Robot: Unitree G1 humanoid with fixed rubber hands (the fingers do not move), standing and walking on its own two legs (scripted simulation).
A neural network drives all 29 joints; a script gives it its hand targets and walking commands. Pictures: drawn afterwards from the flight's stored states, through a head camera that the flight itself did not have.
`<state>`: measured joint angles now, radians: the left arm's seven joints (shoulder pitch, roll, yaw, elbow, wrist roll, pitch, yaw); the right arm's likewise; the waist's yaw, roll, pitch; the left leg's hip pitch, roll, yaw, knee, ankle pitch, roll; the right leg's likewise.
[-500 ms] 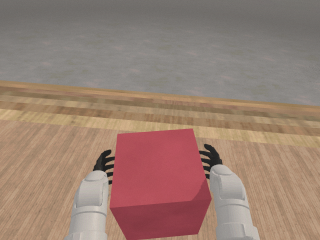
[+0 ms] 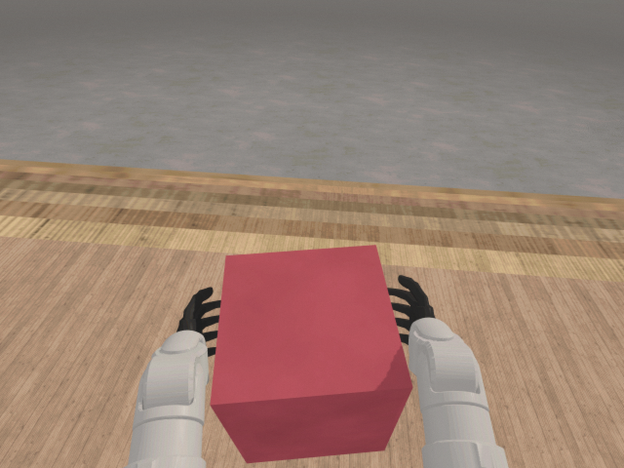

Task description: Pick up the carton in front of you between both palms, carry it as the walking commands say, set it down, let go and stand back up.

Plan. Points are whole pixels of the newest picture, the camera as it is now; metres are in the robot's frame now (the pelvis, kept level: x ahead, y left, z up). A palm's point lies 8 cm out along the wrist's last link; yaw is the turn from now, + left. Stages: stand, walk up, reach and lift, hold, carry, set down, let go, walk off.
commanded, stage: carry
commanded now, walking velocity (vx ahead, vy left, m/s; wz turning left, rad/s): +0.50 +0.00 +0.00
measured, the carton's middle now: (309, 358) +0.30 +0.00 -0.01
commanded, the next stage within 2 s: none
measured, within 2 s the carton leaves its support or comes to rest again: neither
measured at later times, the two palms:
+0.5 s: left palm (220, 245) +0.44 +0.14 +0.08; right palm (407, 236) +0.46 -0.16 +0.09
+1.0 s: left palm (230, 155) +0.77 +0.17 +0.06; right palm (363, 154) +0.75 -0.12 +0.07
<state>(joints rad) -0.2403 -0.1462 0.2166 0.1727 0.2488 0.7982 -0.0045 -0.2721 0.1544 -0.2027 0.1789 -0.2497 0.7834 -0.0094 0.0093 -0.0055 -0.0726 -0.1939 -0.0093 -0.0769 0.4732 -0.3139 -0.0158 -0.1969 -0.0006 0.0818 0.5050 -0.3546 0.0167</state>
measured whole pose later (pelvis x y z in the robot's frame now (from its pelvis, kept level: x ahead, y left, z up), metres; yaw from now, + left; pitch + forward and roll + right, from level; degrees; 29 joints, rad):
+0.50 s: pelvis +0.18 -0.01 +0.00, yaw +3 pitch +5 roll +0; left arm -0.15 -0.13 0.10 -0.30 0.11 1.21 0.09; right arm -0.17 0.13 -0.13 -0.34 -0.09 1.21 -0.11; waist -0.01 0.00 -0.12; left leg -0.43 0.06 0.08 1.03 -0.47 0.00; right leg -0.23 -0.02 -0.20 0.46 -0.32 -0.06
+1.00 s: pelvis +0.49 +0.04 +0.01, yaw -3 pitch +5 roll -2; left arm -0.14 -0.13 0.09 -0.29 0.12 1.18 0.08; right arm -0.14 0.13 -0.11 -0.31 -0.11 1.15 -0.09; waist -0.03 0.00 -0.04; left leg -0.23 0.05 0.24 0.34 -0.21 0.07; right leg -0.58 -0.09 -0.08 0.94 -0.27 0.00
